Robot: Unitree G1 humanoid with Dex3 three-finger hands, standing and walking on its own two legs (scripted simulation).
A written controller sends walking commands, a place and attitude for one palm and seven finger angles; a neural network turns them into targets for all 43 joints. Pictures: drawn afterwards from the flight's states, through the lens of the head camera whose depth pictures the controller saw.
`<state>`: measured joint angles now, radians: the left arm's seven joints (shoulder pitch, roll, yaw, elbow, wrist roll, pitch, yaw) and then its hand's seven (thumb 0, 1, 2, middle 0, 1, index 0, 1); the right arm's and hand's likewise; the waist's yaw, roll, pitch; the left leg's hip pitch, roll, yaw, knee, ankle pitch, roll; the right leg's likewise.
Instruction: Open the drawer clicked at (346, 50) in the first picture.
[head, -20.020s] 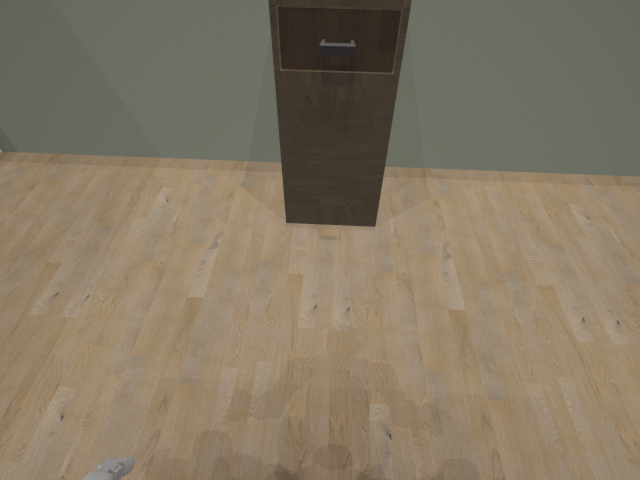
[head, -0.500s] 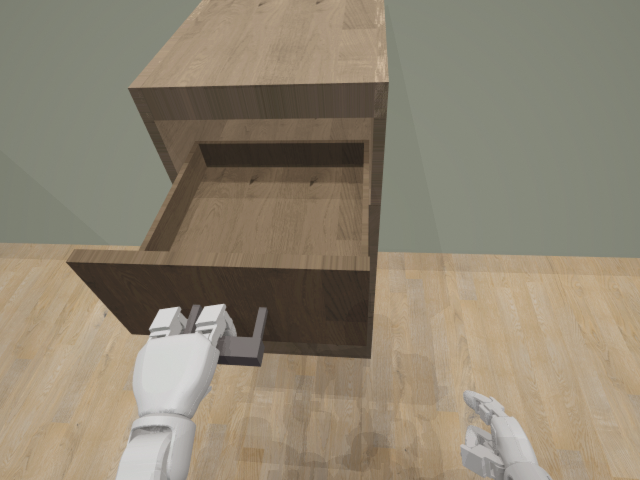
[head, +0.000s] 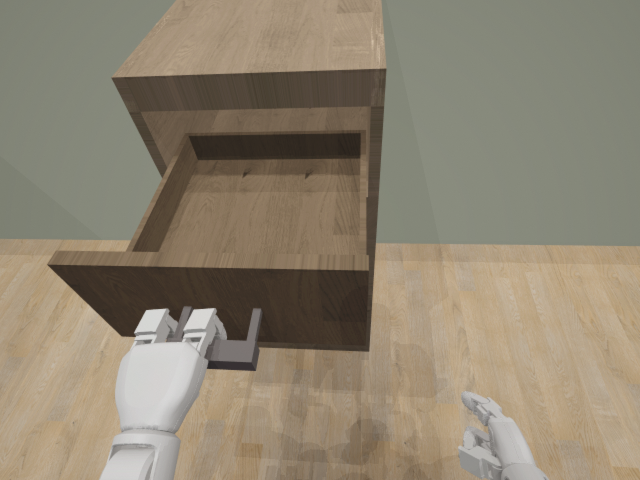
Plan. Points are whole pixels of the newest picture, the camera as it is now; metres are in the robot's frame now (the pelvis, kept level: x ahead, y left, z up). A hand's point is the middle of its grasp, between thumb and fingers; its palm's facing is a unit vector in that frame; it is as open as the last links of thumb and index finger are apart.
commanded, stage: open the thumb to release the handle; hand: left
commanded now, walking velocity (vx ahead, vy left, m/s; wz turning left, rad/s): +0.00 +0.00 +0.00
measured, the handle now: (216, 335) +0.26 +0.17 +0.06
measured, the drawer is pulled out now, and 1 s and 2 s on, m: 0.30 0.30 0.30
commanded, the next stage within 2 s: lift the hand off the handle in 0.44 s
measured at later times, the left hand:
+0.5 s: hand (176, 389) +0.20 +0.20 +0.03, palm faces +0.06 -0.10 -0.99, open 13.0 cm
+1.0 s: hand (174, 371) +0.22 +0.21 +0.04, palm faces +0.06 -0.10 -0.99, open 13.7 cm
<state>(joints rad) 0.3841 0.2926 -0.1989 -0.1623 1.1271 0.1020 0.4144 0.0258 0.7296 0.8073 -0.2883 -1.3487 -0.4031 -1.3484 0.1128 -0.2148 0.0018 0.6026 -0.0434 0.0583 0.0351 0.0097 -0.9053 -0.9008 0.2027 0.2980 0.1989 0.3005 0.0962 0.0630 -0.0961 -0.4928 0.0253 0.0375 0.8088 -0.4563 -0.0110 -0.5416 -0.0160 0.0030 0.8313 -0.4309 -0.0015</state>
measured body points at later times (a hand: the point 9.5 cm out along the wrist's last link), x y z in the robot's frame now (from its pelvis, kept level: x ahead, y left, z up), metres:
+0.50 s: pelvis -0.01 -0.01 +0.01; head +0.01 -0.04 +0.46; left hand +0.20 +0.21 +0.08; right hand +0.20 -0.23 -0.09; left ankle -0.03 +0.13 -0.70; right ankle -0.01 -0.12 -0.70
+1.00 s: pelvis -0.02 +0.00 +0.02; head +0.00 -0.04 +0.47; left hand +0.21 +0.21 +0.10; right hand +0.19 -0.22 -0.09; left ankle -0.03 +0.13 -0.70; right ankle -0.01 -0.12 -0.70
